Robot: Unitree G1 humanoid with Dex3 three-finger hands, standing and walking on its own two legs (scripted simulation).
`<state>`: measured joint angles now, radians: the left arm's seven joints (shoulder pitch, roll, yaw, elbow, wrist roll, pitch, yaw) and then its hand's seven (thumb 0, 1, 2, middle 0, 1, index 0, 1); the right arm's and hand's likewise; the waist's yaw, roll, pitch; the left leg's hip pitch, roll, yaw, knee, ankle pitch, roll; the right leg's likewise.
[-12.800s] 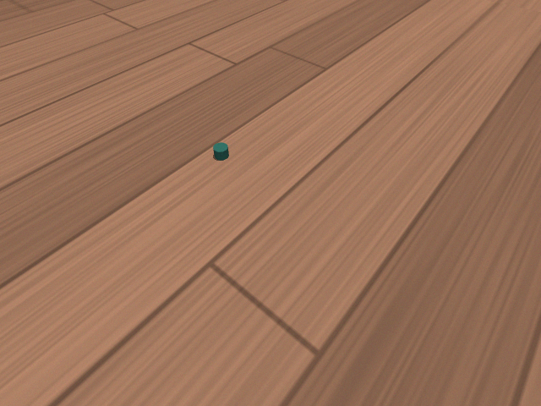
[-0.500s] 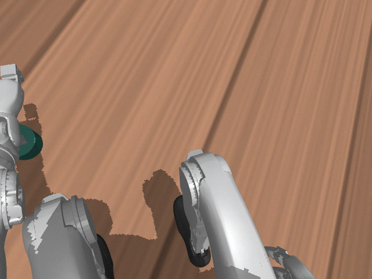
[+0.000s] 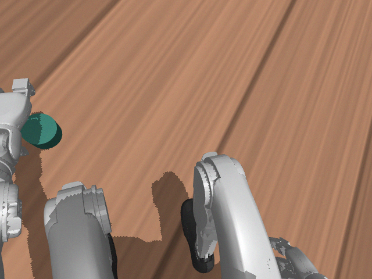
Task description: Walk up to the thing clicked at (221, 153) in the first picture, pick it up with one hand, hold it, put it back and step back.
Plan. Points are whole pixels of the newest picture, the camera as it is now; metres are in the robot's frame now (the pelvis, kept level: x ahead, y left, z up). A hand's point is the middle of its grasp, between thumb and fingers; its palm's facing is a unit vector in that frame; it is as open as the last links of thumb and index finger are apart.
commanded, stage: rest palm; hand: left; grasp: from above
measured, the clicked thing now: (42, 131) +0.48 +0.25 -0.29
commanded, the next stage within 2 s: close in 0.90 s
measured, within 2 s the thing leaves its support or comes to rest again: neither
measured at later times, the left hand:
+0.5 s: hand (35, 129) +0.47 +0.25 -0.24, palm faces -0.45 -0.09 -0.89, open 14.1 cm
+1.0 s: hand (36, 132) +0.47 +0.26 -0.26, palm faces -0.45 -0.11 -0.88, open 14.1 cm
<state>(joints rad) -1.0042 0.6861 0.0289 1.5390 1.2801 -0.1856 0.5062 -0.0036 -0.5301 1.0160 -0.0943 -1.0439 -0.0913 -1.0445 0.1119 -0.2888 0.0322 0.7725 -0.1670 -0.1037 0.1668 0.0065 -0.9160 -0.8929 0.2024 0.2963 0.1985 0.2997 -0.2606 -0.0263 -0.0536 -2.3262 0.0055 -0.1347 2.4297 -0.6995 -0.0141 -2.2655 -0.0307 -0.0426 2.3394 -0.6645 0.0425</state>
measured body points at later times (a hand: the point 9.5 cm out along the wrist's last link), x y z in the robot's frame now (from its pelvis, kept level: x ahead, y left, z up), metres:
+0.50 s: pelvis +0.00 +0.00 -0.02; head +0.27 +0.06 +0.33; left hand +0.49 +0.25 -0.19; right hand -0.01 -0.27 -0.10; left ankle +0.07 +0.13 -0.29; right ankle +0.10 -0.13 -0.29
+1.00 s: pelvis +0.00 +0.00 -0.03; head +0.28 +0.08 +0.32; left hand +0.49 +0.26 -0.21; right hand +0.01 -0.26 -0.09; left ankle +0.07 +0.13 -0.29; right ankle +0.10 -0.13 -0.29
